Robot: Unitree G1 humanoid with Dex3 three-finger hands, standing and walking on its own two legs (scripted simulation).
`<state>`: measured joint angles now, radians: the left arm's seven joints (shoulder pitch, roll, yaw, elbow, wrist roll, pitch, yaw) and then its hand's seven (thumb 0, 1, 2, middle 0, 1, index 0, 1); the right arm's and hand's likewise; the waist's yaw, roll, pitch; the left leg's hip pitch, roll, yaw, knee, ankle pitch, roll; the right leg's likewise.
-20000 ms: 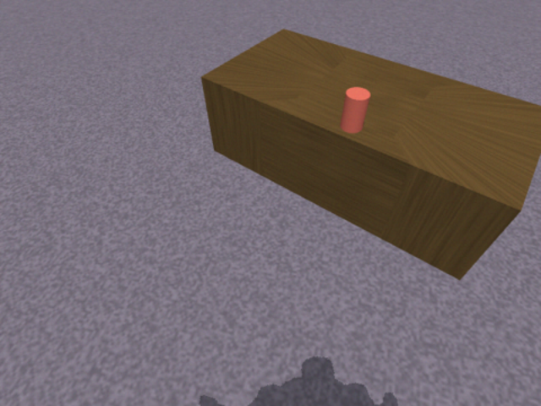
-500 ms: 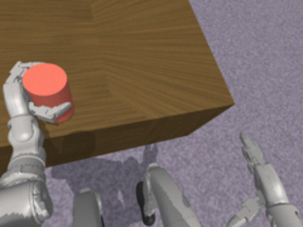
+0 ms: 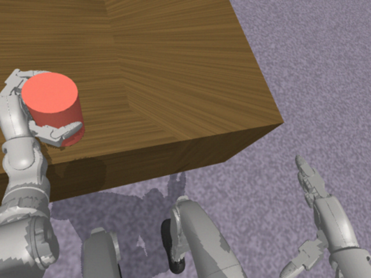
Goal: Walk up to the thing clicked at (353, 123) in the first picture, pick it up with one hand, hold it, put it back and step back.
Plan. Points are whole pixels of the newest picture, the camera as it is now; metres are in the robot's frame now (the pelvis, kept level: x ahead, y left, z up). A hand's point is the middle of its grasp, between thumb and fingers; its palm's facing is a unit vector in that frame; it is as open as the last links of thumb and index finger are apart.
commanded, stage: loosen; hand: left
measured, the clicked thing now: (58, 113) +0.50 +0.14 -0.06
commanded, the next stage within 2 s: open in 0.02 s
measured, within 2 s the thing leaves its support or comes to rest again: neither
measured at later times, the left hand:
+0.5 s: hand (52, 110) +0.50 +0.15 -0.05, palm faces +0.11 -0.99 -0.02, open 15.0 cm
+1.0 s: hand out of the picture +0.51 +0.22 +0.07, palm faces +0.14 -0.99 -0.04, open 17.5 cm
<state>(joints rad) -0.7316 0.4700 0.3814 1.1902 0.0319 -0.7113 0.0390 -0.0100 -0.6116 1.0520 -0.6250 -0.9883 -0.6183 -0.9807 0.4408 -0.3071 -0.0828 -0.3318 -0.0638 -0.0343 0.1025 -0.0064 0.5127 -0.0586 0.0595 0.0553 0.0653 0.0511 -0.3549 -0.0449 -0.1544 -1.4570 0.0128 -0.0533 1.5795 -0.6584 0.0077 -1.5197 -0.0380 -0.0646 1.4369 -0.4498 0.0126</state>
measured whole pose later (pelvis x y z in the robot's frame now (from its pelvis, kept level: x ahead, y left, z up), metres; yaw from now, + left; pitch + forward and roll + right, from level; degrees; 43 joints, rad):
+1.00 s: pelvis +0.02 +0.00 +0.05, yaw +0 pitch +26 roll -3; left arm -0.70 0.53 0.44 1.08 -0.08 -0.50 -0.13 -0.02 -0.59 0.07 -0.07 -0.10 -0.09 -0.09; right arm 0.47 -0.28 -0.05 -0.20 -0.02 0.00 0.04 -0.01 0.52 -0.05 0.06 0.06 0.06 0.05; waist -0.26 -0.01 -0.16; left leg -1.21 0.02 -0.03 1.38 -0.62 0.01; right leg -1.28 -0.03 -0.05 1.26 -0.42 0.02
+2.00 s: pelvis +0.06 -0.01 +0.14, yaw +2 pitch +7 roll -1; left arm 0.43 0.21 -0.02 0.12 -0.04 0.10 0.12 -0.01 -0.51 0.07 -0.06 -0.06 -0.07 -0.06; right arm 0.29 -0.21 0.03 0.45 0.05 0.04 -0.13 0.01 -0.79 -0.84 0.19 0.29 0.19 0.28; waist -0.01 0.02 -0.08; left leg -0.51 0.02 -0.03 0.88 -0.50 -0.01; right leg -0.60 -0.02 -0.06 0.83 -0.35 0.00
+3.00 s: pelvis +0.05 -0.03 +0.18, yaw +4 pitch -4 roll +0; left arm 0.19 0.33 -0.01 1.05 0.03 0.00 0.02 -0.01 -0.55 0.04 -0.05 -0.05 -0.06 -0.05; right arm 0.23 -0.33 0.01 1.02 -0.03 0.02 -0.02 0.01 -0.90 -0.90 0.20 0.30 0.20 0.30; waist 0.01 0.04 0.03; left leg -0.11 0.02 -0.06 0.46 -0.28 -0.03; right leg -0.20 -0.02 -0.10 0.46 -0.19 -0.02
